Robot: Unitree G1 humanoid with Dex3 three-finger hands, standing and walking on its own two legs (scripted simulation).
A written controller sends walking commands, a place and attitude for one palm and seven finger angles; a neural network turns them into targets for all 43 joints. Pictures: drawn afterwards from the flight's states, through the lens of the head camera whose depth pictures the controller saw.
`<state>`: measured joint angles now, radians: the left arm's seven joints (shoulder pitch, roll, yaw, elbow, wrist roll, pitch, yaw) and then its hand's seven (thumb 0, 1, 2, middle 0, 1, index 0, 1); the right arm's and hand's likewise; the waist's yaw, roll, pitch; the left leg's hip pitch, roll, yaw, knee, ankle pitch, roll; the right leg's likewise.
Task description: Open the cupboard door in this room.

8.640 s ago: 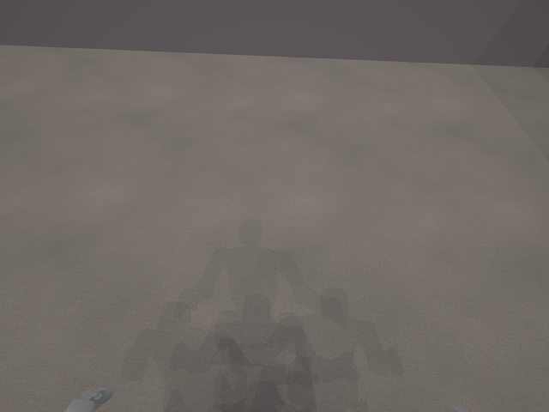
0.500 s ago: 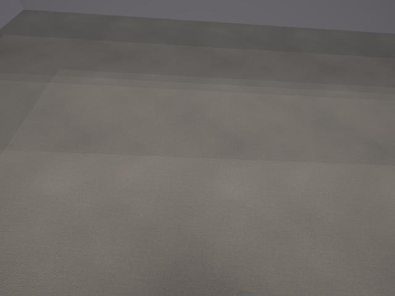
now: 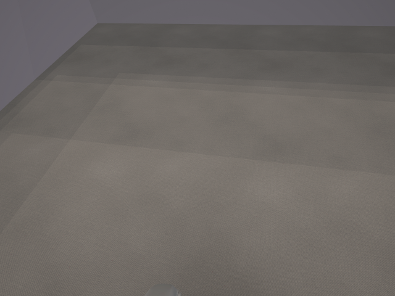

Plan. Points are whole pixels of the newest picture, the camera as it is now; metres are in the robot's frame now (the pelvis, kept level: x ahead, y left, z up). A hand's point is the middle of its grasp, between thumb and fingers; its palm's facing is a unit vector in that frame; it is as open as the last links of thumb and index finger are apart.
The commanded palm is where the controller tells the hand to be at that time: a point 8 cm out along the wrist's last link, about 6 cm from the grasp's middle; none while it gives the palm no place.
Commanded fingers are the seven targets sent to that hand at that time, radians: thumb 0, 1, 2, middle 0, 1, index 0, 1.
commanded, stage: turn or walk to find it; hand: left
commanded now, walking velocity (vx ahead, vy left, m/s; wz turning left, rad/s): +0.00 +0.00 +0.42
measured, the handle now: out of the picture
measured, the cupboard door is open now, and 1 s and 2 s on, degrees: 0 0 0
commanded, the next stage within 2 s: stand and wait in 1.78 s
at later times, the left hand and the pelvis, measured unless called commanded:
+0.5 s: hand out of the picture -0.03 +0.28 -0.17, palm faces +0.26 -0.94 -0.24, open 7.4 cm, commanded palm none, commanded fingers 0.00 0.90 0.90 -0.20 -0.30 -0.20 -0.30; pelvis -0.03 +0.06 +0.00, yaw +12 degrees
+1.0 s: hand out of the picture -0.05 +0.19 -0.14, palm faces +0.42 -0.86 -0.28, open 7.4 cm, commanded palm none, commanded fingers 0.00 0.90 0.90 -0.20 -0.30 -0.20 -0.30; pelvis -0.04 -0.01 +0.00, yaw +25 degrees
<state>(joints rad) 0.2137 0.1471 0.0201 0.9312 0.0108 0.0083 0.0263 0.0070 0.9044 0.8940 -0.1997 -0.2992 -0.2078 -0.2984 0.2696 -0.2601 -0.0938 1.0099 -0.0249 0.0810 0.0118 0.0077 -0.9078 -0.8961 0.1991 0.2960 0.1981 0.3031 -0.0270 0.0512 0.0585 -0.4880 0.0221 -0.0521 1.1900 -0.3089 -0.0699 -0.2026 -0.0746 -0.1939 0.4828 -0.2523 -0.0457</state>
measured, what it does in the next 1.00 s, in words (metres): steps on the spot, turning left: left foot, then right foot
